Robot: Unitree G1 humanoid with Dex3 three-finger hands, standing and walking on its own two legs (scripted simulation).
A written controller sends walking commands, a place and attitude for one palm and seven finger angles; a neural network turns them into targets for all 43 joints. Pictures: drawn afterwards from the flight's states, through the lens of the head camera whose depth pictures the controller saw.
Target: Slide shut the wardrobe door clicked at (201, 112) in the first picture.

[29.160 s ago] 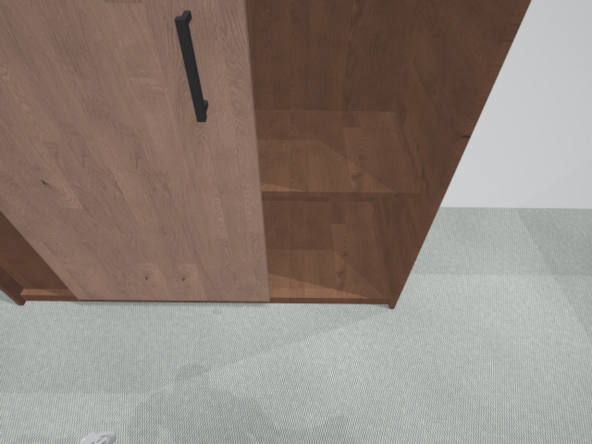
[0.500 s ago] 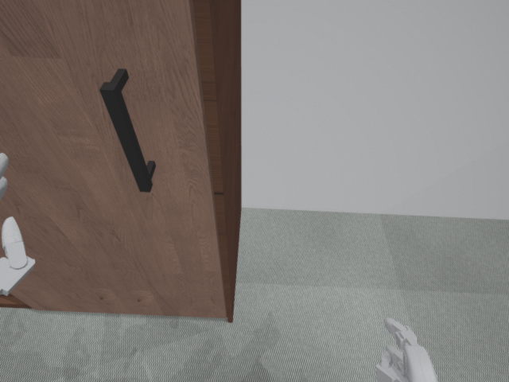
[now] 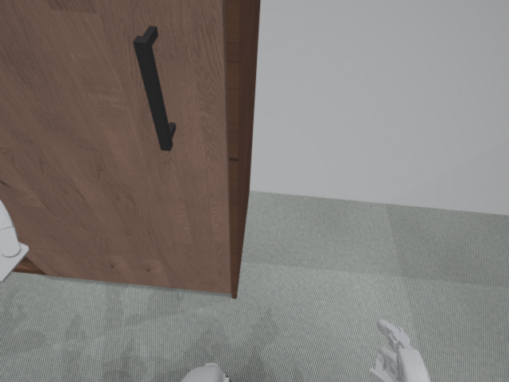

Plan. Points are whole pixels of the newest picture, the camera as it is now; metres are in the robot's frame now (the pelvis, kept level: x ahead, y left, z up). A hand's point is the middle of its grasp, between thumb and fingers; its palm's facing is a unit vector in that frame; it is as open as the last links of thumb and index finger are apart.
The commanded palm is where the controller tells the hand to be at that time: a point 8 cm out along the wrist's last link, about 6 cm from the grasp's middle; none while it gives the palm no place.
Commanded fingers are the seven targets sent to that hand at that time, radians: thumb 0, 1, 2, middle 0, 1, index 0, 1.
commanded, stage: step back with the hand held close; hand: left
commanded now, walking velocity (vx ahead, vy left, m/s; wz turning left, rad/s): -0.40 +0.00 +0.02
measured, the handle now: (159, 94) +0.47 +0.19 +0.19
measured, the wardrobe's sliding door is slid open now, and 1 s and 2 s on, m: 0.00 0.00 0.00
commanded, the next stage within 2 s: stop stepping back and stand still in 0.44 s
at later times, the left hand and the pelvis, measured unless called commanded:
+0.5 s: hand out of the picture +0.13 +0.28 +0.18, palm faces +0.43 -0.79 -0.43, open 7.4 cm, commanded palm +0.05 +0.32 +0.19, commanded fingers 0.00 0.90 0.90 -0.20 -0.30 -0.20 -0.30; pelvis -0.08 +0.01 +0.01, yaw +1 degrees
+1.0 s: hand out of the picture +0.05 +0.28 +0.18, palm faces +0.43 -0.83 -0.35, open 7.4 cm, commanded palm -0.01 +0.31 +0.19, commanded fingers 0.00 0.90 0.90 -0.20 -0.30 -0.20 -0.30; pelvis -0.17 +0.02 +0.01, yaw -3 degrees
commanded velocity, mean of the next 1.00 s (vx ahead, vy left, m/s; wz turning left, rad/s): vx -0.11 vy -0.01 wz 0.00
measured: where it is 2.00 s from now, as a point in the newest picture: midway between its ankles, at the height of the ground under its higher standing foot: outside the picture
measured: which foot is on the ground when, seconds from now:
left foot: down 0.00-0.30, up 0.32-0.42, down 0.44-0.72, up 0.74-0.86, down 0.88-1.00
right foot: down 0.00-0.46, up 0.48-0.70, down 0.72-1.00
